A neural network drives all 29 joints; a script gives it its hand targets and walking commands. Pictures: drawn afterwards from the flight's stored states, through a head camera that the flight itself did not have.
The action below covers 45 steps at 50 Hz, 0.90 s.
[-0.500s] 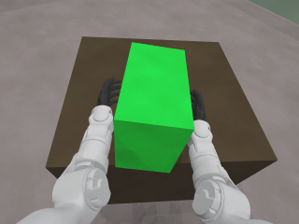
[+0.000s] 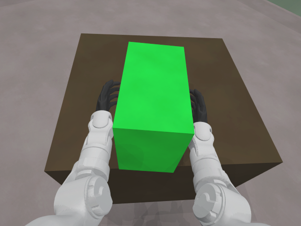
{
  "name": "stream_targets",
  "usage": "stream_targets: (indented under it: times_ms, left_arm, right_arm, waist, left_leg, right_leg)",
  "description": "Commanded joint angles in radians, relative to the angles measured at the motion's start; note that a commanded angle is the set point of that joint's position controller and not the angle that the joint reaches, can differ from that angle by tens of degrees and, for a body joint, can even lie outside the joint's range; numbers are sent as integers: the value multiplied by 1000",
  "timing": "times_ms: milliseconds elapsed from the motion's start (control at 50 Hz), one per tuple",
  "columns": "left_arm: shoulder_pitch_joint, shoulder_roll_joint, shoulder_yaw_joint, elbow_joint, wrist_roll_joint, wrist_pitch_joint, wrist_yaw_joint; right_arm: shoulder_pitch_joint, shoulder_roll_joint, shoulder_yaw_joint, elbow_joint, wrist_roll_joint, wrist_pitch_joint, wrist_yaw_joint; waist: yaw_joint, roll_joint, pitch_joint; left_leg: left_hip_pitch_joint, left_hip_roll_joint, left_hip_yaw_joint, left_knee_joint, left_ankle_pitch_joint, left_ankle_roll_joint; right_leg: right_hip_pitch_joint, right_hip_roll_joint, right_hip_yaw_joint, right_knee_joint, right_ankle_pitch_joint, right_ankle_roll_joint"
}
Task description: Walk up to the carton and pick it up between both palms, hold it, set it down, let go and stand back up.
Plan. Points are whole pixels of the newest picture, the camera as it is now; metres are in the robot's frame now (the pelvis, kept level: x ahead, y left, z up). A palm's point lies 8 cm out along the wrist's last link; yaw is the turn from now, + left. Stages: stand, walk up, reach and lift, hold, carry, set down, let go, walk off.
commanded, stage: set down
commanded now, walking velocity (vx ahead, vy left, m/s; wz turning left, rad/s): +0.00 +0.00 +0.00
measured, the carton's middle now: (151, 108) +0.44 +0.02 +0.00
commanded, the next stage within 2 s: none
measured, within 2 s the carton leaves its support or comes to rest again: neither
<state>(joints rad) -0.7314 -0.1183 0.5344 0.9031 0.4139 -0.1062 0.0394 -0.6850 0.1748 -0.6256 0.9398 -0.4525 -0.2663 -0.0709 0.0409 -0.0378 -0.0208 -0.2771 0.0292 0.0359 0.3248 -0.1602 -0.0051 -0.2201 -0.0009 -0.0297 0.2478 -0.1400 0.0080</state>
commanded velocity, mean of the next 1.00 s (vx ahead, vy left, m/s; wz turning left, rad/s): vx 0.00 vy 0.00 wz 0.00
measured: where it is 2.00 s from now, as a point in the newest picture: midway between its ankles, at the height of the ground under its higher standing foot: outside the picture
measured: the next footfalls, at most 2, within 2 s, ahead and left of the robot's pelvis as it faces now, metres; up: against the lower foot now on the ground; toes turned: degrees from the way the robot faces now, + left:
none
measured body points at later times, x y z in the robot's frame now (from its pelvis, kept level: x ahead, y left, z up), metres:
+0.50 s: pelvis +0.00 +0.00 +0.00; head +0.05 +0.02 +0.45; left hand +0.40 +0.16 +0.04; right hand +0.40 -0.11 +0.04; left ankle +0.00 +0.12 -0.75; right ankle -0.02 -0.12 -0.75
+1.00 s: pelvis -0.01 +0.00 +0.00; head +0.06 +0.02 +0.44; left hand +0.41 +0.16 +0.03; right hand +0.40 -0.12 +0.03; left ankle +0.00 +0.12 -0.75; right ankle -0.02 -0.12 -0.75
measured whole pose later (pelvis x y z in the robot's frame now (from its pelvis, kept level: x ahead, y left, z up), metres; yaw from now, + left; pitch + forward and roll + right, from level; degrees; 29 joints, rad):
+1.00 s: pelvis -0.01 +0.00 +0.00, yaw -2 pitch +7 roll -1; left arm -0.77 -0.07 0.53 0.98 0.40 -0.13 0.07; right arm -0.74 0.13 -0.55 1.02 -0.39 -0.28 -0.07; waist 0.04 -0.04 0.01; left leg -0.32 0.04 0.06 0.36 -0.17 0.00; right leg -0.28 0.01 0.00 0.30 -0.14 0.01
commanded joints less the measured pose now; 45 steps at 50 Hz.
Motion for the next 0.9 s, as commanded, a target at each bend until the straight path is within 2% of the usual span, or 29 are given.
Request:
stream_targets:
  times_ms: [0, 160, 260, 300, 340, 420, 440, 540, 560, 580, 660, 700, 720, 760, 800, 820, 840, 880]
  left_arm:
    - [-537, -479, -273, -11, 29, -19, -105]
    - [-526, -474, -258, -6, 27, -27, -111]
    - [-517, -463, -242, -2, 44, -34, -112]
    - [-503, -449, -224, 12, 58, -34, -114]
    - [-487, -448, -210, 17, 72, -28, -116]
    - [-486, -434, -193, 2, 82, -27, -113]
    - [-483, -434, -199, 0, 77, -27, -114]
    - [-461, -429, -193, -1, 87, -26, -108]
    - [-440, -420, -176, 8, 94, -25, -111]
    - [-448, -422, -177, -6, 98, -27, -112]
    - [-447, -395, -170, -14, 91, -25, -103]
    - [-453, -381, -168, -13, 89, -27, -100]
    - [-449, -331, -162, -16, 82, -33, -92]
    - [-460, -312, -156, -36, 87, -40, -80]
    - [-441, -260, -132, -27, 88, -43, -64]
    - [-439, -171, -134, -23, 61, -48, -51]
    - [-447, -186, -95, -39, 72, -51, -50]
    - [-446, -67, -78, -38, 54, -56, -28]
  right_arm:
    - [-576, 484, 316, -12, -53, -66, 112]
    - [-552, 486, 298, -15, -77, -71, 112]
    - [-527, 471, 268, 8, -97, -76, 111]
    - [-521, 472, 252, 4, -105, -73, 112]
    - [-511, 470, 238, 4, -118, -69, 115]
    - [-497, 471, 242, 4, -110, -63, 120]
    - [-505, 461, 241, -1, -108, -63, 120]
    - [-484, 450, 227, 11, -115, -72, 120]
    - [-484, 434, 228, -2, -118, -72, 118]
    - [-475, 442, 226, 4, -119, -71, 118]
    - [-463, 415, 215, 6, -109, -56, 119]
    - [-472, 400, 210, -2, -112, -58, 116]
    - [-458, 359, 207, -4, -100, -58, 112]
    - [-445, 330, 188, 9, -103, -57, 104]
    - [-445, 268, 181, -4, -87, -58, 94]
    - [-440, 164, 174, -7, -63, -57, 81]
    - [-434, 217, 158, -6, -75, -50, 75]
    - [-421, 89, 155, 24, -29, -34, 59]
  waist:
    - [-1, 69, -527]
    - [-7, 50, -501]
    - [-18, 63, -490]
    - [-8, 59, -470]
    - [-11, 55, -460]
    - [5, 57, -439]
    - [-4, 54, -448]
    - [-5, 66, -425]
    - [0, 46, -416]
    - [8, 52, -417]
    - [5, 58, -412]
    - [1, 42, -429]
    - [13, 51, -445]
    - [0, 63, -439]
    - [6, 66, -431]
    - [8, 62, -463]
    - [5, 38, -393]
    - [12, 39, -392]
  left_leg:
    - [113, -20, 117, -6, 345, -46]
    - [117, -19, 115, -14, 315, -35]
    - [113, -18, 116, -15, 292, -39]
    - [98, -20, 123, -24, 256, -32]
    - [91, -18, 125, -30, 240, -30]
    - [82, -24, 128, -27, 254, -23]
    - [93, -23, 124, -28, 254, -24]
    - [139, -16, 121, -5, 308, -33]
    - [134, -15, 124, -6, 303, -27]
    - [120, -19, 128, -10, 293, -25]
    - [126, -20, 129, -16, 265, -23]
    - [130, -19, 127, -10, 270, -21]
    - [127, -21, 133, -6, 279, -24]
    - [135, -21, 127, -1, 286, -29]
    - [152, -21, 134, 14, 309, -32]
    - [156, -21, 135, 28, 337, -37]
    - [118, -26, 135, 13, 285, -21]
    - [100, -27, 139, 6, 260, -23]
  right_leg:
    - [311, 22, -67, 64, 387, 7]
    - [279, 22, -69, 57, 336, 14]
    - [270, 19, -71, 45, 299, 5]
    - [258, 19, -67, 40, 257, 9]
    - [262, 20, -71, 37, 248, 11]
    - [266, 20, -68, 42, 245, 14]
    - [262, 18, -69, 45, 250, 17]
    - [208, 30, -77, 33, 218, 6]
    - [215, 31, -73, 33, 226, 11]
    - [220, 29, -75, 33, 214, 11]
    - [193, 31, -67, 25, 164, 8]
    - [195, 31, -68, 30, 176, 11]
    - [197, 32, -65, 37, 189, 12]
    - [186, 35, -70, 35, 177, 11]
    - [168, 39, -64, 33, 174, 11]
    - [161, 45, -56, 44, 199, 11]
    - [181, 32, -53, 28, 163, 19]
    - [180, 38, -42, 44, 162, 18]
